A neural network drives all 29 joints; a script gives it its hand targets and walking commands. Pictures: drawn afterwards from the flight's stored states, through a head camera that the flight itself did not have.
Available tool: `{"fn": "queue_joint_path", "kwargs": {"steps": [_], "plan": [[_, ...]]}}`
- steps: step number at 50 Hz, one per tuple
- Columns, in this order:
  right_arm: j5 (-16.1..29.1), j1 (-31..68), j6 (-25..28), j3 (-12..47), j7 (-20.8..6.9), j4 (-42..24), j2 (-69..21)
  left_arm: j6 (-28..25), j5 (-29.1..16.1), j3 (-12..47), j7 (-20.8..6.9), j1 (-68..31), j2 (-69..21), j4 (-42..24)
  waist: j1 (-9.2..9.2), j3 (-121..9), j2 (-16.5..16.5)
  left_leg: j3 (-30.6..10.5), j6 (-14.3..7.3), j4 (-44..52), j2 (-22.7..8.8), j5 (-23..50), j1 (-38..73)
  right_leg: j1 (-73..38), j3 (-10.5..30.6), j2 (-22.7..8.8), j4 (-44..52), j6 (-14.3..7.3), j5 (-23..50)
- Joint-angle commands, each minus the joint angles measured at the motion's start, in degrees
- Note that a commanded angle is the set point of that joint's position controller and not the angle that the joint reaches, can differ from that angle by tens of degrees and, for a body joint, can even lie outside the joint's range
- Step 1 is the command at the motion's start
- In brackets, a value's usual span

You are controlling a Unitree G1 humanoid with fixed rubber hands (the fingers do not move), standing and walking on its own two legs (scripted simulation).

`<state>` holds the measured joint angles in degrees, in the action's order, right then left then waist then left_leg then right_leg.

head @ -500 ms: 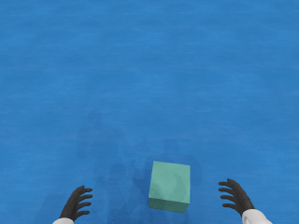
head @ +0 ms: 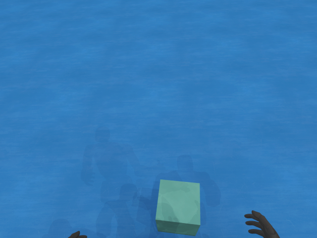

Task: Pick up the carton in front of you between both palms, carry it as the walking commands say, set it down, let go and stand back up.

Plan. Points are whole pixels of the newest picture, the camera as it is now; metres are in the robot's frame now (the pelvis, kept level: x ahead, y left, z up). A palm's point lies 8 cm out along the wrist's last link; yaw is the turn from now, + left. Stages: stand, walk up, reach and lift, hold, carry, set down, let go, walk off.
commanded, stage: stand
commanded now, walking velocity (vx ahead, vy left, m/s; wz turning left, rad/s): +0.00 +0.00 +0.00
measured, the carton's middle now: (178, 208) +0.38 -0.06 -0.65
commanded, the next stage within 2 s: none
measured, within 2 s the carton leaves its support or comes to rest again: neither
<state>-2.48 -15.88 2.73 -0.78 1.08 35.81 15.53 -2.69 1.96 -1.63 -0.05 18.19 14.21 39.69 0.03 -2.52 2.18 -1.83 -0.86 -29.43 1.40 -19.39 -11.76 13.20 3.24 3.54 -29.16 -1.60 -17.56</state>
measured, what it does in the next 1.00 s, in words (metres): stands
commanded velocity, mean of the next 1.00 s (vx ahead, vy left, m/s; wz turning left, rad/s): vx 0.00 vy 0.00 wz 0.00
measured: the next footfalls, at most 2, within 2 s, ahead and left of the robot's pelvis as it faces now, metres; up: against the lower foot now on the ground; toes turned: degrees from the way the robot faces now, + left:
none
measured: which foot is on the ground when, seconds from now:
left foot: down 0.00-1.00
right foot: down 0.00-1.00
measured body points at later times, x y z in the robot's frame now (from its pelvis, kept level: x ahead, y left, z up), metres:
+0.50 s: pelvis +0.03 -0.02 -0.01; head +0.03 -0.03 +0.44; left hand +0.10 +0.24 -0.13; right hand +0.08 -0.29 -0.14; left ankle -0.04 +0.11 -0.74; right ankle -0.03 -0.10 -0.74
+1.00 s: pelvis +0.01 -0.02 +0.00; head +0.01 -0.03 +0.45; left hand +0.00 +0.22 -0.15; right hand -0.03 -0.26 -0.16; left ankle -0.04 +0.11 -0.74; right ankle -0.03 -0.10 -0.74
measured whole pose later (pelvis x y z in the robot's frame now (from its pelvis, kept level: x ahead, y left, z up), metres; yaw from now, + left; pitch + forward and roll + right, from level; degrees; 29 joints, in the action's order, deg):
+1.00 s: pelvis +0.01 -0.02 +0.00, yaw -2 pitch -1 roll +0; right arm -1.0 -21.9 -0.6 2.9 3.2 61.2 12.0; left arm 0.1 0.5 2.0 2.2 21.4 10.5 61.0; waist 0.1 -0.4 1.4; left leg -0.5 0.7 -27.4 -0.5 -20.3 -6.3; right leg 9.2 4.5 5.5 -28.9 -3.7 -18.5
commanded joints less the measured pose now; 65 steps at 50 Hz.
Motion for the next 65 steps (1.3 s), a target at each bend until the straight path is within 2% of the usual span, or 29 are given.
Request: {"fn": "queue_joint_path", "kwargs": {"steps": [1, 10, 17, 29, 45, 65], "plan": [[0.39, 1.21, 2.36, -1.00, 0.38, -2.51, 6.07, -2.02, -0.38, -1.11, 0.13, -1.17, 6.07, -2.22, 0.49, -3.61, -3.06, -6.19, 0.24, 1.96, -6.53, 13.48, 2.70, 2.05, 6.90, -7.21, 2.93, 0.25, 18.22], [1.27, -3.83, 0.60, -0.11, 1.29, 2.65, 6.50, -0.58, -0.96, -0.29, 1.09, 3.20, 6.50, 1.55, 0.53, -2.48, -2.35, -3.86, 0.34, -1.09, -5.88, 20.12, 1.10, 0.59, 6.44, -6.74, -0.31, -1.12, 29.77], [1.54, -5.50, -0.68, 0.24, 1.87, 6.26, 6.54, 0.47, -1.22, 0.19, 1.63, 3.74, 6.48, 3.69, 0.40, -1.21, -1.93, -2.76, 0.15, -1.25, -5.54, 19.73, 1.16, -0.15, 6.71, -6.60, -0.81, -2.17, 32.30], [1.56, -7.93, -2.21, 0.98, 2.18, 13.60, 5.47, 1.69, -1.23, 1.10, 2.09, 4.90, 5.46, 9.82, 0.28, 2.29, -2.56, -1.94, 0.06, 1.33, -5.32, 14.96, 2.28, -1.04, 7.64, -6.26, 1.32, -2.86, 28.30], [1.46, -10.07, -3.11, 2.66, 2.20, 23.51, 2.16, 2.48, -1.40, 2.45, 2.40, 6.85, 2.74, 19.35, 0.12, 6.81, -2.39, -1.91, -0.24, 4.53, -5.77, 12.07, 4.13, -0.69, 8.17, -5.90, 4.79, -2.60, 20.11], [1.42, -11.21, -3.12, 3.41, 2.34, 29.98, -1.38, 2.56, -1.50, 3.33, 2.67, 7.50, -0.66, 25.28, 0.11, 8.65, -2.13, -2.03, -0.81, 5.95, -6.18, 10.54, 3.57, 0.58, 7.99, -5.78, 6.31, -2.32, 15.01]]}}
